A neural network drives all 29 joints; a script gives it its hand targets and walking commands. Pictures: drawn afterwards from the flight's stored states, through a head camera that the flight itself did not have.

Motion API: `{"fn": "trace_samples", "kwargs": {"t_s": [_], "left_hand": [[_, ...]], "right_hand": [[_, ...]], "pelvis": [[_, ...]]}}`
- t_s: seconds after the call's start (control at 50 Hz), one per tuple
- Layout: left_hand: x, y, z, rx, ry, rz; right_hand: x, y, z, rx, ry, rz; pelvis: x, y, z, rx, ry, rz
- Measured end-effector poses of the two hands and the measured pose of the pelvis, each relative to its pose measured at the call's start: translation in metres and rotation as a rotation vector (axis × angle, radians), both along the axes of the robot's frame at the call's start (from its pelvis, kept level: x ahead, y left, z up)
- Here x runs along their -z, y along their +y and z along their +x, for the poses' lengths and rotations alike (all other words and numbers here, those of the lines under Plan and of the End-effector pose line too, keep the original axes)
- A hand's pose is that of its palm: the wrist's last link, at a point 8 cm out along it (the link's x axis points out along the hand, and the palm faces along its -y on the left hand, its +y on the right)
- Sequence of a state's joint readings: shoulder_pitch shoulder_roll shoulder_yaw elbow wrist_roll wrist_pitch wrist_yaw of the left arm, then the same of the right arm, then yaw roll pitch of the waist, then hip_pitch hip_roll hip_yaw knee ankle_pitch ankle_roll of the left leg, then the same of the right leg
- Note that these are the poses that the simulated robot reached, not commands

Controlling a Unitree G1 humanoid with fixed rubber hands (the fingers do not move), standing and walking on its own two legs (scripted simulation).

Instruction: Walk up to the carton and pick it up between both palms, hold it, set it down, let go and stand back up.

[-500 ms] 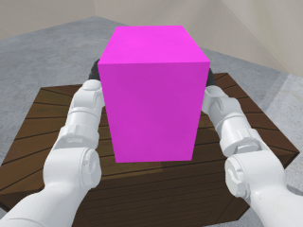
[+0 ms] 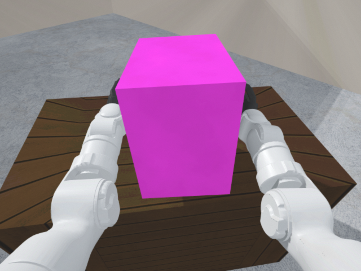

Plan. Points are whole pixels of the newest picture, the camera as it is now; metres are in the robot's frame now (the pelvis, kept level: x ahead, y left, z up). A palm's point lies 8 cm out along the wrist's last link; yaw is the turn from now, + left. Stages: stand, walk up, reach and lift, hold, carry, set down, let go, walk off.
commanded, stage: set down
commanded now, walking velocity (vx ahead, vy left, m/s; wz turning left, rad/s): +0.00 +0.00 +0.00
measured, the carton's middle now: (181, 110) +0.46 -0.01 +0.15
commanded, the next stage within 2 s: none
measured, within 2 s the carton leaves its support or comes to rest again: rests again in 1.86 s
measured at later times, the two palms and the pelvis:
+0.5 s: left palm (118, 115) +0.44 +0.14 +0.15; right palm (241, 127) +0.40 -0.15 +0.13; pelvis +0.01 +0.00 +0.00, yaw +0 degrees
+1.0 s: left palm (118, 117) +0.45 +0.14 +0.14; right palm (237, 134) +0.40 -0.15 +0.11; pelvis +0.02 +0.00 +0.00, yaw +0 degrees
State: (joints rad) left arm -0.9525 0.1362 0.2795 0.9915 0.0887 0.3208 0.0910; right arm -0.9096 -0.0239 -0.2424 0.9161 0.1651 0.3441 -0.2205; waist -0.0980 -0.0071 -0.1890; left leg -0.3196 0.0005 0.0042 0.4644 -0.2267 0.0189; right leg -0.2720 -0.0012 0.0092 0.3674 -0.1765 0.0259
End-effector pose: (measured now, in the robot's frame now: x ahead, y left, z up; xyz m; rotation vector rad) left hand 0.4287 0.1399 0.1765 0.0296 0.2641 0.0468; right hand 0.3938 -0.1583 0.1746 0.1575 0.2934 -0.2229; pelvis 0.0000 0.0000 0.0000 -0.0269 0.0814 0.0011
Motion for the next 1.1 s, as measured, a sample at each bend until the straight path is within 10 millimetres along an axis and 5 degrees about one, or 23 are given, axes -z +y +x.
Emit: {"fn": "trace_samples", "kwargs": {"t_s": [0.34, 1.1], "left_hand": [[0.019, 0.0, 0.011, 0.025, 0.015, 0.008], [0.042, 0.005, 0.024, 0.07, 0.007, -0.001]], "right_hand": [[0.032, 0.002, 0.002, 0.015, 0.019, -0.007], [0.063, 0.008, 0.005, 0.031, 0.03, -0.033]], "pelvis": [[0.0, 0.0, 0.007, 0.0, 0.01, 0.0], [0.0, 0.0, 0.016, 0.0, 0.022, 0.0]]}}
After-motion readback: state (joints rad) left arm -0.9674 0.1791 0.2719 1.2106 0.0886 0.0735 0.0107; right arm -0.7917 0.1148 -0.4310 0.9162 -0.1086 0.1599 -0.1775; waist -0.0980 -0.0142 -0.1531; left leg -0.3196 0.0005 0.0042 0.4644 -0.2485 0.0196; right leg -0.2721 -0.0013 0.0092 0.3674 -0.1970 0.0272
